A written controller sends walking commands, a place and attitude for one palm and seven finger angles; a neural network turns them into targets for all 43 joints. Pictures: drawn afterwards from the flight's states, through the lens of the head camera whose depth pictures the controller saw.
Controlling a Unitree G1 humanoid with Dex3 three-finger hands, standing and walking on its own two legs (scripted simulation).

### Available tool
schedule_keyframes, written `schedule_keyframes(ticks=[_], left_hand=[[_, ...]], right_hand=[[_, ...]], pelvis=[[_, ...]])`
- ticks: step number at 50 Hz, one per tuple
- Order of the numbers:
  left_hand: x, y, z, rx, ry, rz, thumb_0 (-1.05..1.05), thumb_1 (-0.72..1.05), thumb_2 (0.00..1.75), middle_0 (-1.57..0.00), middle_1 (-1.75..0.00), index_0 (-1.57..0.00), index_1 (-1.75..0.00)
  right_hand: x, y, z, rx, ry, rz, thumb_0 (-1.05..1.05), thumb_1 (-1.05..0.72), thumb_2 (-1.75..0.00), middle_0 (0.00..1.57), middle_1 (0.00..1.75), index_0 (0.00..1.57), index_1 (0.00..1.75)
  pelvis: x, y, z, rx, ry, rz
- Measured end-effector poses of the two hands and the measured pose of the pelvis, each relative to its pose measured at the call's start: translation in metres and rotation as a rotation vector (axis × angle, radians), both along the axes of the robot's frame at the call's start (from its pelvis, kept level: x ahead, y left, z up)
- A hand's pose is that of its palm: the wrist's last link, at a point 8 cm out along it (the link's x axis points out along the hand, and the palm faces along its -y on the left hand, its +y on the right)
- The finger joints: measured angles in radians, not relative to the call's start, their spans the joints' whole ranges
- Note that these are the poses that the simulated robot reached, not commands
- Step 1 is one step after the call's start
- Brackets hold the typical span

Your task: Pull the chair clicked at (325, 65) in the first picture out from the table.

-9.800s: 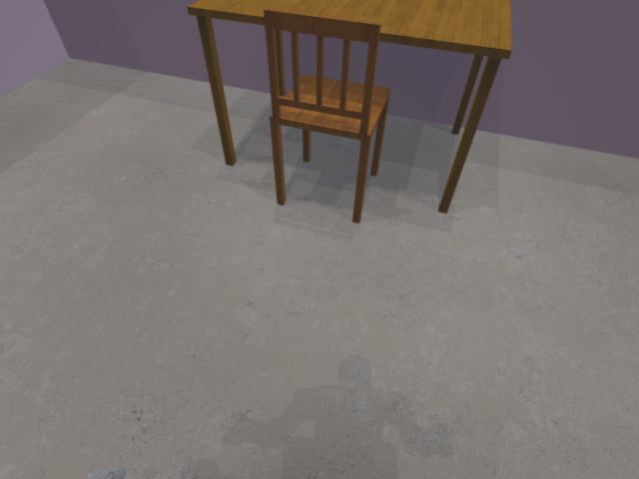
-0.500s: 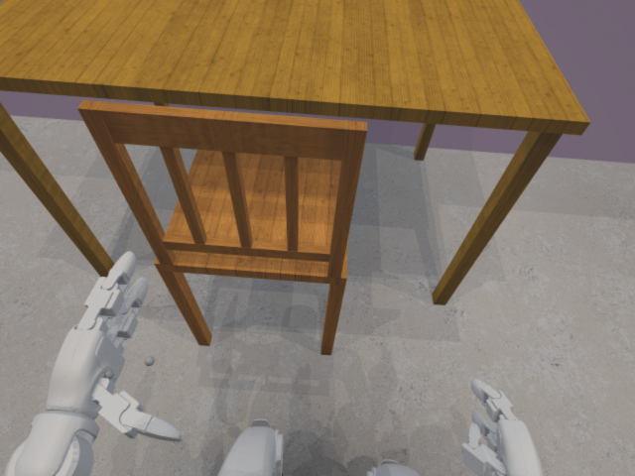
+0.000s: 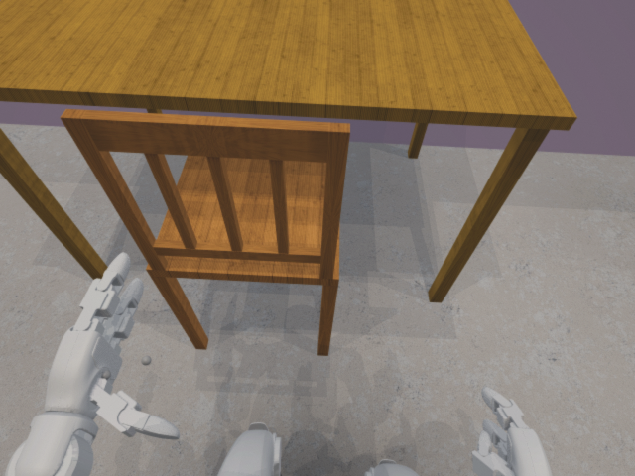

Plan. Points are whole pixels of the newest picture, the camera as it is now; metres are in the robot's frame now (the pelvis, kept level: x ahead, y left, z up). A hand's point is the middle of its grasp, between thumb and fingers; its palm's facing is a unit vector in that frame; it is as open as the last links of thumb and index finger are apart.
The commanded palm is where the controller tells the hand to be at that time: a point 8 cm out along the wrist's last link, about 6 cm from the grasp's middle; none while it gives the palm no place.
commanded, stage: raise the hand toward the chair's back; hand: left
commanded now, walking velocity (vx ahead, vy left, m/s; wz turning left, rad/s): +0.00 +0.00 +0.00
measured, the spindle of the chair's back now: (227, 206) +0.52 +0.18 -0.02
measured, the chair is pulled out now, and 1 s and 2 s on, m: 0.00 0.00 0.00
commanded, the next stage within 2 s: aim the fingers beside a spindle in 0.06 s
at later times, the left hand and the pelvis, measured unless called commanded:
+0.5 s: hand (170, 334) +0.28 +0.19 +0.03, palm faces -0.03 -1.00 -0.04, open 17.0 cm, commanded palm +0.26 +0.25 +0.04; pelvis +0.01 -0.01 -0.01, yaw +0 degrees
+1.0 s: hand (194, 305) +0.32 +0.18 +0.02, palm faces -0.03 -1.00 -0.03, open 16.9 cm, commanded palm +0.31 +0.23 +0.02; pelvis +0.00 +0.00 -0.02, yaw -1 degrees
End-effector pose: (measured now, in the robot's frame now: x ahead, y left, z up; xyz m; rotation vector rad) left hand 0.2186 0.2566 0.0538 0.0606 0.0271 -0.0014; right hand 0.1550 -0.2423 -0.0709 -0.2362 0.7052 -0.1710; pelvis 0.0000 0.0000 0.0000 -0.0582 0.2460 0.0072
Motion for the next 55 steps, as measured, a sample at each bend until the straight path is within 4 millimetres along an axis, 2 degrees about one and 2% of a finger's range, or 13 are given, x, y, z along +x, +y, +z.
schedule_keyframes(ticks=[10,16,36,45,55], left_hand=[[0.003,-0.004,-0.002,-0.006,0.011,-0.002,-0.01,-0.50,0.30,-0.07,-0.08,-0.06,-0.08],[0.014,-0.006,-0.007,-0.007,0.004,-0.009,-0.01,-0.50,0.30,-0.07,-0.08,-0.06,-0.08],[0.059,-0.013,-0.025,-0.019,0.001,-0.020,-0.01,-0.50,0.30,-0.07,-0.08,-0.06,-0.08],[0.076,-0.024,-0.032,-0.028,-0.012,-0.034,-0.01,-0.50,0.30,-0.07,-0.08,-0.06,-0.08],[0.092,-0.022,-0.039,-0.024,-0.021,-0.016,-0.01,-0.50,0.30,-0.07,-0.08,-0.06,-0.08]], right_hand=[[0.014,0.001,0.000,0.009,-0.016,0.015,0.02,-0.90,-0.89,0.20,0.30,0.20,0.30],[0.015,-0.002,-0.004,-0.002,-0.006,0.023,0.01,-0.90,-0.89,0.20,0.30,0.20,0.30],[-0.009,-0.012,-0.023,-0.012,0.107,-0.020,0.01,-0.90,-0.89,0.20,0.30,0.20,0.30],[-0.014,-0.010,-0.031,-0.010,0.140,-0.021,0.01,-0.90,-0.89,0.20,0.30,0.20,0.30],[-0.019,-0.010,-0.038,-0.006,0.170,-0.026,0.01,-0.90,-0.89,0.20,0.30,0.20,0.30]], pelvis=[[0.004,-0.004,0.000,0.003,0.004,0.002],[0.005,-0.005,-0.003,0.003,0.017,0.003],[0.007,-0.004,-0.011,0.008,0.060,-0.017],[0.005,-0.002,-0.016,0.009,0.075,-0.020],[0.003,-0.002,-0.021,0.008,0.088,-0.024]])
